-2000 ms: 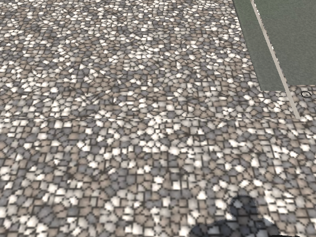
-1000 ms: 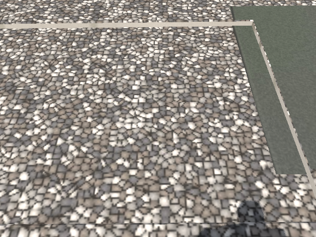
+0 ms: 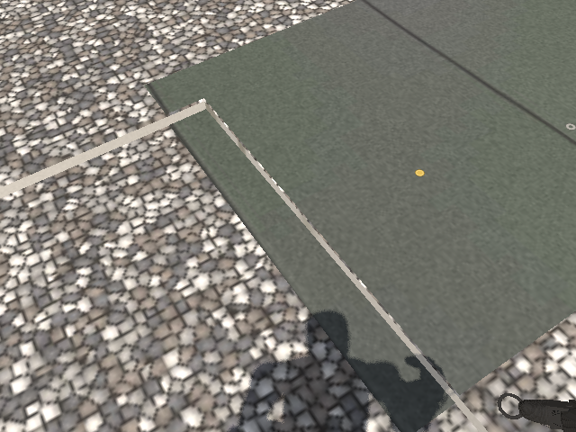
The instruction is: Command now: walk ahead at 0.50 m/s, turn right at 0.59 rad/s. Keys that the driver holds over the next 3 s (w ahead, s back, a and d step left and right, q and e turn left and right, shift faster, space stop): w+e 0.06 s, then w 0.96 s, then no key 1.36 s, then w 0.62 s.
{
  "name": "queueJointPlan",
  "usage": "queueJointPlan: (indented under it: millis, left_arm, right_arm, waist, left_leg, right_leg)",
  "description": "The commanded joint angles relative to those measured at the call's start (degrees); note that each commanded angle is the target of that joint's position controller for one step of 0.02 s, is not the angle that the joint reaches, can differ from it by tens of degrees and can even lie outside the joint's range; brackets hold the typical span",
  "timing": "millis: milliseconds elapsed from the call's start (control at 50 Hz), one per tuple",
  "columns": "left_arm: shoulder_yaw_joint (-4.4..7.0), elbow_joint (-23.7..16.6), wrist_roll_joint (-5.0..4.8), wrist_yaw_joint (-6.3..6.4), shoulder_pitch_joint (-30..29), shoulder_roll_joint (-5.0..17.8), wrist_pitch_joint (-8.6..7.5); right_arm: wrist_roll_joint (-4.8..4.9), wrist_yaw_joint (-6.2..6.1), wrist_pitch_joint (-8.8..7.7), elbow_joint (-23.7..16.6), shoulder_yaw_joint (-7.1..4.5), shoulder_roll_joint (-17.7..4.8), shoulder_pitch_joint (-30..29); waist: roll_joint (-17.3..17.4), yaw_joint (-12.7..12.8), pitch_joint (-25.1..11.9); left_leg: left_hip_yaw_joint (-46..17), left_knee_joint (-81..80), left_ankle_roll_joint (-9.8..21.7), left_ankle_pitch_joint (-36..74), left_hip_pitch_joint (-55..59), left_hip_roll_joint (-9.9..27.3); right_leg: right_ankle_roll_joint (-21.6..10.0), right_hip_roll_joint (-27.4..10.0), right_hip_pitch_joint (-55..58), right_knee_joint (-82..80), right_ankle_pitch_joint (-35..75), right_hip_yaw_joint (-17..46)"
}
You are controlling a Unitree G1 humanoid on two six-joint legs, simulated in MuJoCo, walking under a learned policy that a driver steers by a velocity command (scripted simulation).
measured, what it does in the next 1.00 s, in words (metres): goes down: left foot 0.05 m lower, then right foot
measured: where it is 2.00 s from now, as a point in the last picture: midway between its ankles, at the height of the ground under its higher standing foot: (334, 327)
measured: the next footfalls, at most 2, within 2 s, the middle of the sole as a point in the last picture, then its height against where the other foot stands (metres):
left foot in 0.18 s outside the picture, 0.05 m lower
right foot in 0.68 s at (377, 408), level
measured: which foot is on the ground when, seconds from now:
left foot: up 0.00-0.16, down 0.18-0.70, up 0.72-1.00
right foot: down 0.00-0.18, up 0.20-0.66, down 0.68-1.00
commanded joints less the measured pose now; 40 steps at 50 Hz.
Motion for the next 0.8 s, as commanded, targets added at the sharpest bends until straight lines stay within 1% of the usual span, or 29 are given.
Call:
queueJointPlan:
  millis: [20,60,100,140,160,180,200,220,240,260,280,300,320,340,380,440,480,520,560,600,640,660,680,700,720,740,760,780,800]
  left_arm:
    - [2.16,-2.85,-0.36,0.81,0.64,8.68,-0.61]
    - [2.03,-2.66,-0.32,1.37,2.32,8.12,-0.33]
    - [2.03,-2.44,0.07,2.11,3.28,8.09,0.28]
    - [2.05,-2.44,0.53,2.2,3.89,8.2,0.94]
    - [1.45,-2.57,0.47,1.7,4.3,6.47,0.95]
    - [0.32,-3.06,0.27,0.8,4.36,3.4,0.56]
    - [-1.02,-1.42,0.62,0.22,14.54,-0.93,-0.16]
    - [-1.29,-2.14,-1.7,0.26,19.31,2.33,-1.21]
    - [-0.49,-3.18,-2.8,0.96,10.67,6.27,-1.45]
    - [0.02,-5.38,-1.38,1.42,-0.54,9.09,-1.31]
    - [0.01,-6.72,-0.53,1.67,-3.53,8.38,-1.18]
    - [0.13,-6.86,0.5,1.54,-3.43,7.88,-1.08]
    - [0.24,-6.69,1.05,1.18,-3.04,6.66,-1.13]
    - [0.29,-6.43,0.81,0.88,-2.23,5.89,-1.15]
    - [-0.25,-7.52,1.31,0.55,-4.65,3.79,-1.29]
    - [-1.51,-9.31,1.24,-0.01,-11.07,0.49,-1.47]
    - [-1.69,-9.96,0.77,-0.7,-14.67,0.35,-1.64]
    - [-1.87,-10.76,0.48,-1.41,-18.19,0.33,-1.75]
    - [-1.89,-12.01,0.3,-2.08,-21.67,0.69,-1.93]
    - [-1.74,-12.94,0.27,-2.69,-23.39,1.54,-2.26]
    - [-0.61,-11.98,0.54,-2.76,-18.62,4.24,-2.45]
    - [0.67,-9.52,0.76,-2.49,-10.68,6.9,-2.38]
    - [1.8,-7.01,1.54,-1.91,0.52,10.49,-2.25]
    - [2.83,-5.56,2.07,-1.65,5.9,15.56,-1.84]
    - [1.75,-4.83,1.0,-1.61,7.27,11.09,-1.28]
    - [0.84,-5.29,0.56,-1.38,1.95,9.05,-1.03]
    - [0.23,-5.91,0.69,-1.4,-2.35,7.41,-0.91]
    - [-0.3,-6.03,1.12,-1.72,-5.57,5.98,-0.97]
    - [-0.71,-6.09,1.61,-1.89,-7.43,4.85,-1.3]
  right_arm:
    - [0.49,1.21,-0.8,-5.33,-0.06,-3.08,-5.31]
    - [0.52,1.84,-1.22,-6.51,0.11,-3.67,-6.88]
    - [0.78,2.3,-1.6,-6.08,0.2,-4.21,-5.58]
    - [0.91,2.23,-1.92,-4.59,-0.33,-4.84,-0.82]
    - [0.48,1.97,-2.18,-2.61,-1.02,-5.82,4.64]
    - [-0.67,2.03,-2.55,-0.4,-1.66,-7.52,13.49]
    - [-0.44,2.0,-2.19,0.98,-2.35,-10.68,19.94]
    - [2.12,2.36,-1.21,4.68,-3.8,-15.01,27.55]
    - [2.11,1.91,-0.62,3.6,-2.94,-10.11,24.93]
    - [1.14,1.37,-0.16,2.01,-1.42,-6.0,19.6]
    - [-0.33,1.09,-0.32,1.18,-0.73,-5.86,15.8]
    - [-0.78,1.01,-0.7,0.68,0.0,-4.08,12.59]
    - [-0.71,0.77,-0.92,1.3,0.45,-2.42,12.29]
    - [-0.63,0.74,-1.08,1.84,0.66,-2.18,12.8]
    - [-0.01,-0.02,-0.93,2.95,0.08,-4.45,15.39]
    - [0.93,-1.06,0.06,4.02,-0.2,-5.93,18.25]
    - [1.51,-1.36,0.41,4.59,-0.19,-6.45,20.13]
    - [1.79,-1.41,0.83,5.57,-0.07,-6.45,23.22]
    - [1.69,-1.43,1.56,6.54,0.07,-6.19,25.4]
    - [1.56,-1.62,2.36,6.88,-0.18,-7.06,25.91]
    - [1.62,-1.84,2.86,6.5,-0.55,-8.59,24.53]
    - [1.62,-1.85,3.03,5.89,-0.37,-8.39,23.08]
    - [0.78,-1.8,2.69,4.13,0.24,-7.33,21.08]
    - [0.16,-1.38,1.44,3.05,2.4,-0.6,27.45]
    - [0.99,-0.68,0.2,4.14,1.72,-3.95,26.99]
    - [2.33,-0.33,-0.28,2.27,0.62,-7.44,21.78]
    - [2.44,-0.33,-0.3,1.34,0.65,-7.15,17.85]
    - [1.65,-0.54,0.07,1.02,0.49,-6.32,16.27]
    - [1.13,-0.81,0.78,1.17,0.21,-5.76,16.89]
  waist:
    - [-6.95,0.24,-0.88]
    - [-6.72,0.76,-0.56]
    - [-8.02,0.66,-0.25]
    - [-8.77,-1.24,-0.77]
    - [-6.97,-3.31,-3.81]
    - [-2.69,-6.95,-10.38]
    - [10.95,-4.2,-17.26]
    - [19.22,-5.3,-21.66]
    - [9.48,-7.94,-14.59]
    - [-0.32,-9.42,-6.17]
    - [-0.27,-7.51,-3.6]
    - [-0.07,-4.92,-2.14]
    - [2.98,-3.84,-2.02]
    - [4.0,-3.04,-2.34]
    - [3.47,-3.57,-2.25]
    - [2.11,-5.45,-2.48]
    - [1.99,-6.73,-1.72]
    - [1.76,-8.25,-0.65]
    - [1.56,-8.95,0.89]
    - [1.84,-8.34,1.23]
    - [3.49,-4.5,-2.6]
    - [3.29,-0.17,-7.38]
    - [1.21,4.53,-14.98]
    - [-12.76,2.49,-23.14]
    - [-13.8,3.43,-25.44]
    - [-10.84,2.49,-14.45]
    - [-6.98,0.86,-8.52]
    - [-4.71,-1.07,-4.17]
    - [-5.88,-3.16,-2.34]
  left_leg:
    - [1.69,-4.49,0.71,6.12,8.46,-3.1]
    - [-0.32,-6.77,1.42,2.48,6.48,-2.99]
    - [-0.78,-8.43,1.8,-0.09,5.73,-1.89]
    - [0.98,-10.7,3.13,-4.66,10.26,-1.48]
    - [2.51,-10.89,4.16,-4.39,18.71,-1.94]
    - [-0.98,-3.89,6.05,-0.7,34.84,2.37]
    - [-16.82,0.48,12.12,5.87,52.29,12.63]
    - [-39.35,-8.55,20.63,-15.49,60.59,21.72]
    - [-39.58,-14.19,19.53,-30.85,56.69,19.7]
    - [-30.94,-16.51,16.14,-30.3,46.38,16.16]
    - [-27.5,-16.68,16.52,-21.85,38.41,15.56]
    - [-22.27,-17.13,15.96,-14.24,31.87,12.72]
    - [-16.68,-17.59,14.37,-8.76,28.62,9.67]
    - [-12.73,-18.5,13.42,-5.21,27.36,7.43]
    - [-7.91,-20.11,13.85,5.47,27.12,6.82]
    - [-2.91,-22.03,12.65,8.52,27.06,5.38]
    - [-0.7,-22.82,11.64,6.02,27.81,4.41]
    - [-0.84,-23.04,11.69,2.84,30.2,5.52]
    - [-1.55,-21.71,11.77,3.24,34.36,7.23]
    - [-1.8,-19.19,11.34,8.06,38.29,8.77]
    - [-0.49,-12.48,10.09,23.6,39.16,8.41]
    - [1.56,-3.97,8.83,29.33,36.56,6.16]
    - [3.05,10.16,7.04,18.89,25.25,3.73]
    - [6.32,33.52,3.14,-18.22,2.39,-5.66]
    - [-0.02,40.49,3.33,-40.7,-4.98,-5.85]
    - [0.76,42.61,3.47,-37.3,-9.59,-2.52]
    - [2.18,39.83,3.49,-32.07,-8.72,0.09]
    - [2.87,35.92,3.04,-28.96,-6.65,1.46]
    - [2.58,33.34,2.61,-26.75,-3.19,2.84]
  right_leg:
    - [-7.83,-11.59,-8.67,-2.72,1.34,10.85]
    - [-7.73,-12.36,-4.76,2.23,-1.08,15.11]
    - [-7.2,-13.35,-0.49,6.52,0.17,16.96]
    - [-5.92,-13.12,1.03,12.25,5.56,16.89]
    - [-4.64,-10.13,-0.34,19.38,8.12,15.03]
    - [-2.76,-6.63,-9.89,34.67,2.4,11.13]
    - [1.07,-0.04,-25.53,54.55,-25.55,6.48]
    - [3.26,-0.53,-39.34,65.26,-22.35,4.41]
    - [3.32,-3.53,-46.17,66.81,-16.54,4.65]
    - [2.73,-5.65,-45.9,64.69,-10.99,2.4]
    - [2.85,-7.46,-43.28,62.55,-7.18,1.9]
    - [2.7,-10.42,-38.71,54.85,-3.8,2.76]
    - [2.52,-11.62,-35.01,50.91,-2.45,2.41]
    - [2.62,-12.08,-33.12,46.55,-1.14,0.95]
    - [4.18,-12.4,-32.87,37.71,3.22,-1.59]
    - [5.03,-11.06,-28.7,21.82,12.04,-4.23]
    - [4.88,-9.42,-25.83,13.91,18.26,-5.48]
    - [4.54,-8.41,-24.79,10.2,20.51,-6.11]
    - [3.59,-7.94,-26.3,7.82,18.43,-6.06]
    - [2.23,-7.17,-25.94,5.71,13.95,-6.38]
    - [0.19,-4.76,-15.78,3.51,11.06,-8.01]
    - [-1.82,-4.22,-4.0,2.16,13.33,-8.44]
    - [-5.7,-11.96,14.62,5.68,18.74,-0.48]
    - [-14.99,-27.29,35.86,4.38,17.14,23.86]
    - [-16.86,-29.64,35.74,-1.59,10.12,34.53]
    - [-14.1,-27.19,26.62,-3.99,5.71,26.49]
    - [-11.87,-24.09,17.21,-6.48,5.29,19.71]
    - [-10.61,-21.86,9.03,-9.24,6.84,15.67]
    - [-9.79,-20.0,3.39,-11.56,9.18,12.51]
Over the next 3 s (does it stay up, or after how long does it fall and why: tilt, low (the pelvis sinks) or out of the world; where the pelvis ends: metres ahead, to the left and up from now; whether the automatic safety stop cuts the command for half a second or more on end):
stays up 0.85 -0.02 -0.07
